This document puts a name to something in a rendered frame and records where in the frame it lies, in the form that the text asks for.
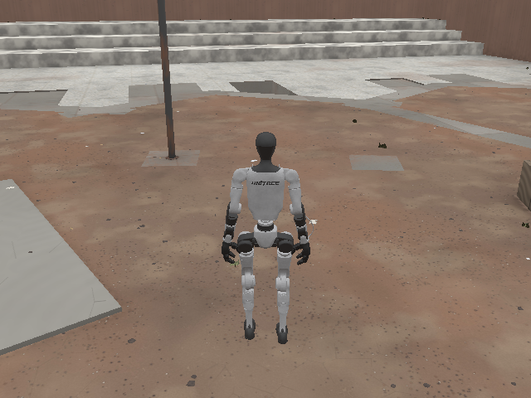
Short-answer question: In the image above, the humanoid robot torso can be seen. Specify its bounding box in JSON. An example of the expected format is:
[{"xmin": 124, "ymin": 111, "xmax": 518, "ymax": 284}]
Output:
[{"xmin": 246, "ymin": 164, "xmax": 285, "ymax": 249}]

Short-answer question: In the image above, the right robot hand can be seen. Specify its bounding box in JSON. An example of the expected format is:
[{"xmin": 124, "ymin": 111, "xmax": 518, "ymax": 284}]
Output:
[{"xmin": 291, "ymin": 242, "xmax": 310, "ymax": 265}]

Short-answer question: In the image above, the robot left upper arm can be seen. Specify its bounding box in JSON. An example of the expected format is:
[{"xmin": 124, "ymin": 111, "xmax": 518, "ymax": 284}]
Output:
[{"xmin": 229, "ymin": 167, "xmax": 248, "ymax": 214}]

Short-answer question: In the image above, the robot right upper arm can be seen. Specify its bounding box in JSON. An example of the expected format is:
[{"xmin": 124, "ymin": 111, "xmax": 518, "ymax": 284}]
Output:
[{"xmin": 283, "ymin": 168, "xmax": 303, "ymax": 215}]

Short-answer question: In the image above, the left robot forearm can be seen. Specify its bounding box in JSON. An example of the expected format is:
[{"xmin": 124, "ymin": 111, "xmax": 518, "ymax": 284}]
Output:
[{"xmin": 222, "ymin": 202, "xmax": 238, "ymax": 243}]

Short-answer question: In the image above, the right robot forearm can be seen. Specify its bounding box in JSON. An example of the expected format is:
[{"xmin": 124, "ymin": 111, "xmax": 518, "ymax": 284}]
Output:
[{"xmin": 294, "ymin": 202, "xmax": 309, "ymax": 244}]

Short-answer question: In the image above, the left robot shin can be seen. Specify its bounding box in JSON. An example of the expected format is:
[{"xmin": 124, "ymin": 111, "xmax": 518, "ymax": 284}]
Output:
[{"xmin": 241, "ymin": 275, "xmax": 254, "ymax": 328}]

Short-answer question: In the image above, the left robot hand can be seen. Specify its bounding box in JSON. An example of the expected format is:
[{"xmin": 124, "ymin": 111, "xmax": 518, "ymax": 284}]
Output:
[{"xmin": 222, "ymin": 241, "xmax": 241, "ymax": 264}]

